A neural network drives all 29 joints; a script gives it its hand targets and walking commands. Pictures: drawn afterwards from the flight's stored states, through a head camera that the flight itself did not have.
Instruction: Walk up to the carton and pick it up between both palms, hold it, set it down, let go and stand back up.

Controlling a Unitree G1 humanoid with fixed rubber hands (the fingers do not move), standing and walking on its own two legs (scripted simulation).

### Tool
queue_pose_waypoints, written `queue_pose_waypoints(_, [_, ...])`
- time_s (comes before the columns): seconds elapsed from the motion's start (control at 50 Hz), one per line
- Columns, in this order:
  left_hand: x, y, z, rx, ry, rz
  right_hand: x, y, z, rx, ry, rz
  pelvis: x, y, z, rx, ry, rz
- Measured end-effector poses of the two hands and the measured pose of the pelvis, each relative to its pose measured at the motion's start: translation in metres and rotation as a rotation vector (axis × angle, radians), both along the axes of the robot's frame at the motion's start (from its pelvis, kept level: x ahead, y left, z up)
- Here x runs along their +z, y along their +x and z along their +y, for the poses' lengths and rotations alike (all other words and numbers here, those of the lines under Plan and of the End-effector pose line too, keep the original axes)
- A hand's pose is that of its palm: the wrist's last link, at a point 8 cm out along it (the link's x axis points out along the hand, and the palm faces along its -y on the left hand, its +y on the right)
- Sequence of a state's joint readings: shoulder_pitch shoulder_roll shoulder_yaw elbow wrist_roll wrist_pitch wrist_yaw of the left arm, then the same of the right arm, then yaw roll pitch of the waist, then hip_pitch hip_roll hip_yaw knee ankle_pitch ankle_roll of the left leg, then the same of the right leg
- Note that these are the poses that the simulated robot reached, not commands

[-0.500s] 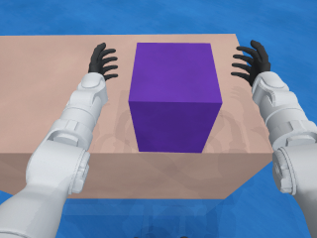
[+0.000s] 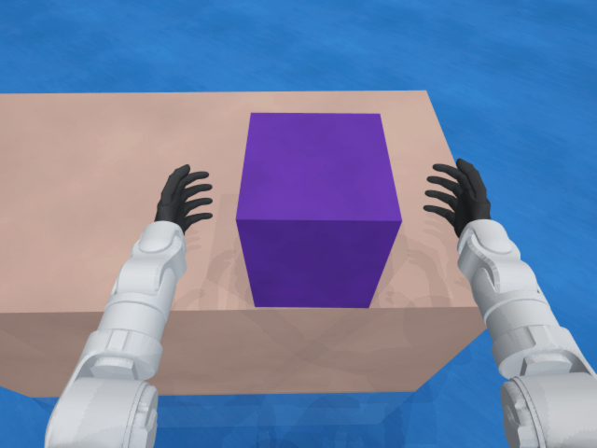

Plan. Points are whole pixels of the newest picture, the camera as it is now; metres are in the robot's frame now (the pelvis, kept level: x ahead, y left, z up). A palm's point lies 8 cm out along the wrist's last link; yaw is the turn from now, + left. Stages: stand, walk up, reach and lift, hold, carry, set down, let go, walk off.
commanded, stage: set down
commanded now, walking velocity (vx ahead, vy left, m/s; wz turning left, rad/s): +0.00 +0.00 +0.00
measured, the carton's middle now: (313, 216) +0.47 +0.01 +0.00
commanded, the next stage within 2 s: none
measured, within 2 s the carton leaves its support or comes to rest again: neither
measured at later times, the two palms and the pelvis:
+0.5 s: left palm (164, 276) +0.33 +0.21 +0.03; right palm (466, 273) +0.35 -0.19 +0.04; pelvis +0.01 +0.01 +0.00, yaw +1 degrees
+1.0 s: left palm (166, 339) +0.27 +0.21 -0.03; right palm (469, 349) +0.27 -0.20 -0.02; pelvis +0.01 +0.01 +0.00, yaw +0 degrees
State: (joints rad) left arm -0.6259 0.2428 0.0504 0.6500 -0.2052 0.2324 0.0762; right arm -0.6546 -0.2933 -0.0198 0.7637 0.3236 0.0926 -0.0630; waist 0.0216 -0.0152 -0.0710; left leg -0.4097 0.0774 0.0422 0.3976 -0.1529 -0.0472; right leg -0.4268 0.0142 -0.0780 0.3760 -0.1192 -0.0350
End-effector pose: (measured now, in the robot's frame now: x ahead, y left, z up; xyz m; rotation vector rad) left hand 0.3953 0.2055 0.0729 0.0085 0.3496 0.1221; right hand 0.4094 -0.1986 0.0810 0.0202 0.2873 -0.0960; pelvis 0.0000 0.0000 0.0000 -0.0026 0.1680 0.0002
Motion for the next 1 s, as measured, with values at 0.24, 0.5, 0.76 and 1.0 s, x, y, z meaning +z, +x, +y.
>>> queue_pose_waypoints(0.24, [-0.030, -0.031, 0.009, 0.019, -0.011, -0.016, -0.028, -0.027, 0.000, 0.010, -0.003, -0.016, -0.003, 0.000, 0.001, 0.005, 0.001, 0.025])
queue_pose_waypoints(0.5, [-0.040, -0.062, 0.007, 0.011, 0.001, -0.044, -0.041, -0.061, 0.004, 0.029, -0.017, -0.030, 0.001, 0.008, 0.008, 0.012, -0.002, -0.051])
queue_pose_waypoints(0.76, [-0.081, -0.102, 0.004, 0.024, 0.008, -0.029, -0.081, -0.112, -0.006, 0.011, -0.022, 0.030, -0.001, 0.008, 0.011, 0.002, -0.003, -0.061])
queue_pose_waypoints(1.0, [-0.103, -0.127, 0.007, 0.030, 0.018, -0.035, -0.106, -0.141, -0.004, 0.016, -0.032, 0.045, -0.005, 0.011, 0.012, -0.004, -0.001, -0.085])
